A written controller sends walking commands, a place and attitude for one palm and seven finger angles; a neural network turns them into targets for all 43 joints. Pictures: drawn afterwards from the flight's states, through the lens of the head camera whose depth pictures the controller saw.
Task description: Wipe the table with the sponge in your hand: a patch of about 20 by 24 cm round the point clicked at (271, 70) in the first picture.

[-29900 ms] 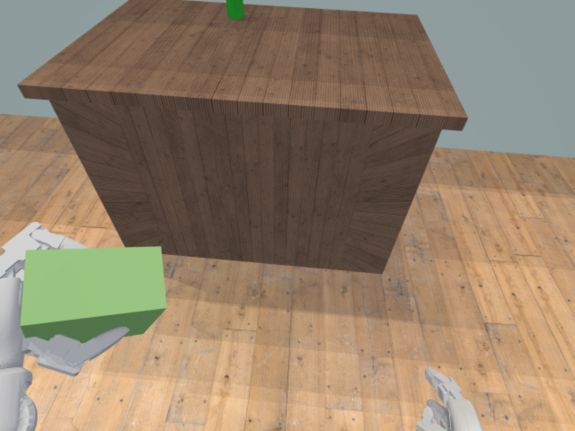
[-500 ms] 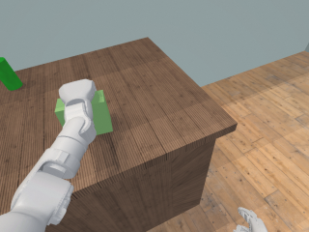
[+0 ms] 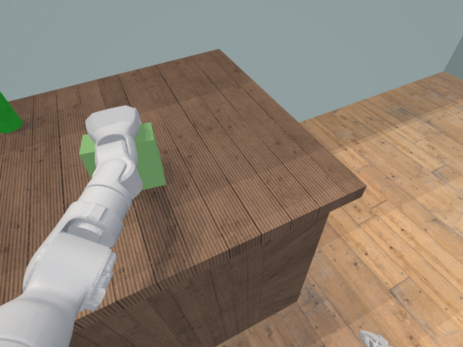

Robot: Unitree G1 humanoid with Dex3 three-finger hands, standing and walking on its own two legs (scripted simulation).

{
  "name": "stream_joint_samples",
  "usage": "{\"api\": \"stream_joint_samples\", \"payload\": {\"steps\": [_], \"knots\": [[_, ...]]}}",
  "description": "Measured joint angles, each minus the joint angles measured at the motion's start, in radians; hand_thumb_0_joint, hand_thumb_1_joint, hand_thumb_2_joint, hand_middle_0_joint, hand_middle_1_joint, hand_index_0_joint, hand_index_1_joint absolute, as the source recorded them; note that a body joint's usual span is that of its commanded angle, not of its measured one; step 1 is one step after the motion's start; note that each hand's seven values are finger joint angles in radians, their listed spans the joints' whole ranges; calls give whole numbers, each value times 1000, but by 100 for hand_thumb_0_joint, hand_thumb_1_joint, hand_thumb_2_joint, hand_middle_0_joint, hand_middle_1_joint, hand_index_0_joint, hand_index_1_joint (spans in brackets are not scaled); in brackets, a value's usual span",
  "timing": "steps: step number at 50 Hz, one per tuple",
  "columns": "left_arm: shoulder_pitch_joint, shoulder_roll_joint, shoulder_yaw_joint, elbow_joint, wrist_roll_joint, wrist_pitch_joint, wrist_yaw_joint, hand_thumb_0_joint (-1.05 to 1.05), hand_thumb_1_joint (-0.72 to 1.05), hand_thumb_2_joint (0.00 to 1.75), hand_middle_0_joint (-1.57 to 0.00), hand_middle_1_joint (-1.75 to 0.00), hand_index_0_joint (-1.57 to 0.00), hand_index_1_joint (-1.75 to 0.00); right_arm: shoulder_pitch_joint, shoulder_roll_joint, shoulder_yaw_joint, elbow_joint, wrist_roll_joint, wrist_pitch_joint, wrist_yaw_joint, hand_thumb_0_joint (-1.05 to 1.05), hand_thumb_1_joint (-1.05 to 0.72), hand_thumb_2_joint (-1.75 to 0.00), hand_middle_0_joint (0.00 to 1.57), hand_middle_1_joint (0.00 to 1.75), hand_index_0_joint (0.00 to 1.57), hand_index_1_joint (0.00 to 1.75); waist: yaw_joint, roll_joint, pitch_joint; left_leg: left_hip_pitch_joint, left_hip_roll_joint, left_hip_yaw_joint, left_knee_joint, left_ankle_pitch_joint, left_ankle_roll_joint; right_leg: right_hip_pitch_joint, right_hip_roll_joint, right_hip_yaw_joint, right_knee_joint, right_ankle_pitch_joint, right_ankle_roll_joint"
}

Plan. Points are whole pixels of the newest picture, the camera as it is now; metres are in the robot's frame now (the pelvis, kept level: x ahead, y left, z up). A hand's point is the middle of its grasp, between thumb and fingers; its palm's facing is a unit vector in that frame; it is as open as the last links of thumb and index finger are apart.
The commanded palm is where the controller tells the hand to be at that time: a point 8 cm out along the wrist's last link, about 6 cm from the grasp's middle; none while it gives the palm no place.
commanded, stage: wipe forward along the third lane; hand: left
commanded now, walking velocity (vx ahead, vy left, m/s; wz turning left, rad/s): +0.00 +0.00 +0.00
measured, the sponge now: (129, 167) +0.43 +0.22 +0.08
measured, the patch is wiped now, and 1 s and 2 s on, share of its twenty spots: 0.95 1.00 1.00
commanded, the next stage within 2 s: wipe back along the third lane in 0.06 s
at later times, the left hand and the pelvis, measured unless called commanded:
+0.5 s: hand (123, 145) +0.45 +0.23 +0.13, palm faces +0.04 -0.01 -1.00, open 10.4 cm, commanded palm +0.41 +0.20 +0.16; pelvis +0.02 +0.03 +0.00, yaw +0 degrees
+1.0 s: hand (130, 165) +0.40 +0.20 +0.13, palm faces +0.11 -0.05 -0.99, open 10.4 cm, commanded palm +0.35 +0.18 +0.15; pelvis +0.03 +0.02 +0.00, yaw +1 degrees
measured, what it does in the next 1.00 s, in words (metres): stands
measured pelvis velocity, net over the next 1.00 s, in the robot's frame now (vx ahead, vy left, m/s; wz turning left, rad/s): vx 0.03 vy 0.02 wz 0.02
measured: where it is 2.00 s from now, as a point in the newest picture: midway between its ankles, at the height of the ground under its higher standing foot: outside the picture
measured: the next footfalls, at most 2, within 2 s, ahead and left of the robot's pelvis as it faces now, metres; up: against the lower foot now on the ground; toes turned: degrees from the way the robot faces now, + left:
none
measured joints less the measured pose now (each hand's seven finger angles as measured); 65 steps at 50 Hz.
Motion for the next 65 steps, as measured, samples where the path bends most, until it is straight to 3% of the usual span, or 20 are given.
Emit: {"api": "stream_joint_samples", "payload": {"steps": [11,18,23,30,34,51,65], "knots": [[-101,-16,-8,102,17,16,24,0,-53,104,-70,-132,-73,-132,-5,18,-1,3,-10,-8,10,1,-91,-89,20,30,20,30,-14,-12,-3,-41,-17,1,14,-4,19,-36,-17,1,7,-3,19],[-27,-52,-31,24,5,43,59,0,-52,104,-69,-133,-72,-133,27,20,-12,8,-12,9,29,1,-91,-89,20,30,20,30,9,2,-28,-23,-23,11,13,-20,31,-16,-22,12,-2,-11,30],[15,-85,-79,-50,-13,104,82,0,-51,104,-67,-135,-70,-135,12,25,-11,12,-3,23,44,1,-91,-89,20,30,20,30,27,2,-27,1,-30,10,13,-29,37,8,-29,11,0,-23,36],[45,-127,-138,-134,-24,196,66,0,-51,104,-66,-135,-69,-136,-55,31,-6,-5,2,41,66,1,-91,-89,20,30,20,30,50,4,-28,21,-39,3,16,-39,42,30,-38,4,7,-39,40],[84,-141,-156,-198,-20,219,46,-1,-51,104,-66,-136,-69,-136,-94,33,1,-27,0,56,75,1,-91,-89,20,30,20,30,62,4,-35,37,-41,0,18,-47,42,46,-39,2,10,-48,40],[319,-133,-244,-563,16,294,-3,-1,-50,104,-65,-136,-68,-136,-187,26,18,-95,9,112,112,1,-91,-89,20,30,19,30,99,10,-23,100,-32,-6,38,-68,31,108,-31,-5,33,-71,28],[385,-107,-226,-635,-2,312,-15,-1,-50,104,-65,-136,-68,-136,-171,36,40,-93,18,111,100,1,-91,-89,20,30,19,30,84,18,3,119,-17,6,34,-40,10,107,-17,5,60,-54,7]]}}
